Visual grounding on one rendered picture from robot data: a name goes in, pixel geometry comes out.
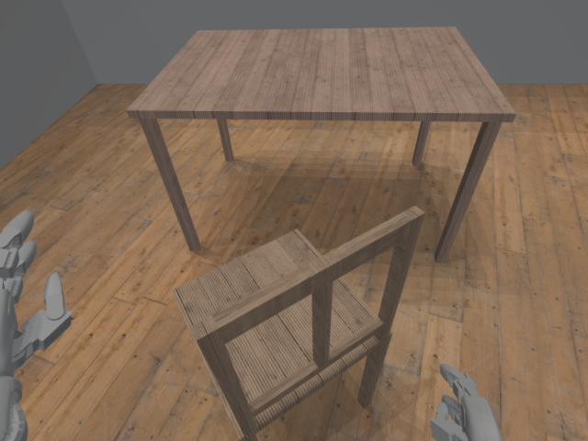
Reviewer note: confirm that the right robot hand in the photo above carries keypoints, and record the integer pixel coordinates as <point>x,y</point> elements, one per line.
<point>474,419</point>

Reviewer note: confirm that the robot left forearm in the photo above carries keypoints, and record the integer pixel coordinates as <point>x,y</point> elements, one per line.
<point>13,424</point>

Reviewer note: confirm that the chair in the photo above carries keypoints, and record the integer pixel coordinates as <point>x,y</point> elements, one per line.
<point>278,323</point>

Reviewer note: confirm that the left robot hand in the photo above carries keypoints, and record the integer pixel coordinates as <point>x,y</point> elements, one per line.
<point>44,327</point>

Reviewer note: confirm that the table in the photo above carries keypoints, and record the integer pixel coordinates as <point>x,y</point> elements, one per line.
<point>373,74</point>

